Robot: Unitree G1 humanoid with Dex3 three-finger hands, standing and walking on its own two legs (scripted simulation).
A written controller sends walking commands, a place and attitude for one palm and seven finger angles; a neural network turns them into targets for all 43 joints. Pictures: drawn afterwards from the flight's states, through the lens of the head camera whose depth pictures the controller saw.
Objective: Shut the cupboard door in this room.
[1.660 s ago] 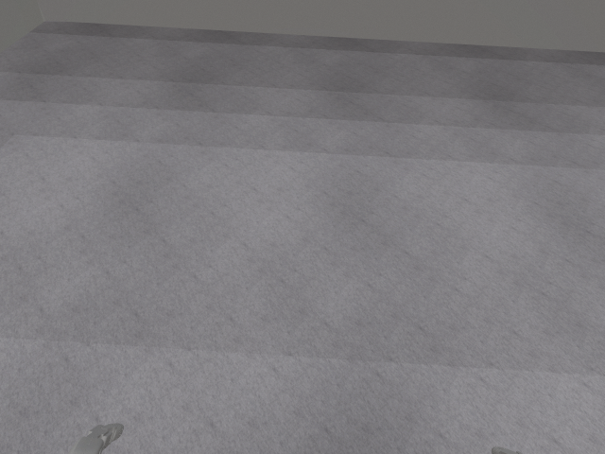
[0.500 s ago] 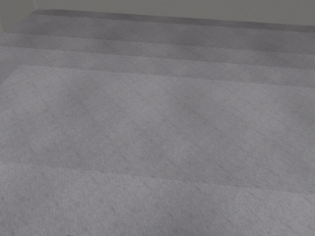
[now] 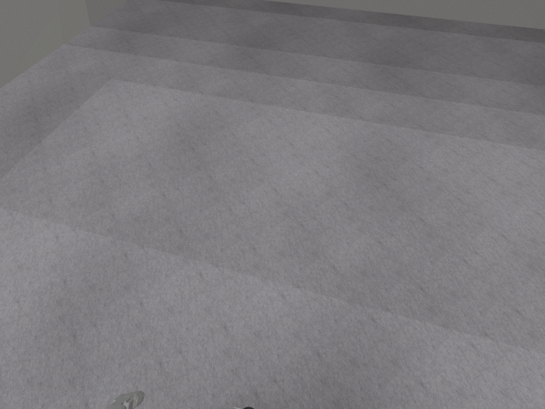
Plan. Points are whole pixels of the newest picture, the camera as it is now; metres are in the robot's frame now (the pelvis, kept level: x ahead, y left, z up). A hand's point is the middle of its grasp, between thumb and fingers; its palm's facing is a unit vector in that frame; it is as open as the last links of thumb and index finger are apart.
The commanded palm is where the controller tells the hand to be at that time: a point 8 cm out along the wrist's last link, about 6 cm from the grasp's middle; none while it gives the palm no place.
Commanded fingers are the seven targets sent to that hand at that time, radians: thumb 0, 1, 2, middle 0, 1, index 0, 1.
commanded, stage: turn or walk to find it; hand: left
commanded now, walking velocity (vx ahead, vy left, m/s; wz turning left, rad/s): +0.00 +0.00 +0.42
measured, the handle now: out of the picture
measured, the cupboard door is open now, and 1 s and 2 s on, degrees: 90 90 90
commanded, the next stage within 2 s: stand and wait in 1.36 s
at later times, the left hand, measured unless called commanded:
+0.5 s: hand out of the picture -0.09 +0.22 -0.19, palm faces +0.30 -0.93 -0.22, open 7.4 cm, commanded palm none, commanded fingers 0.00 0.90 0.90 -0.20 -0.30 -0.20 -0.30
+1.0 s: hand out of the picture -0.02 +0.22 -0.14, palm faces +0.41 -0.87 -0.28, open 7.4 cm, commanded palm none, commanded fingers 0.00 0.90 0.90 -0.20 -0.30 -0.20 -0.30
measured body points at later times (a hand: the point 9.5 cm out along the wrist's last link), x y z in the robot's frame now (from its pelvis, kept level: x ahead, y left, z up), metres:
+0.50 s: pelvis -0.03 +0.02 -0.01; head +0.00 +0.06 +0.44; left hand -0.10 +0.27 -0.17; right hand +0.13 -0.20 -0.14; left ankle -0.08 +0.12 -0.73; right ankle -0.03 -0.11 -0.72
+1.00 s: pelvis -0.05 -0.01 +0.00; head -0.01 -0.02 +0.45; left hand -0.05 +0.26 -0.12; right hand +0.09 -0.22 -0.16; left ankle -0.09 +0.11 -0.71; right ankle +0.00 -0.10 -0.73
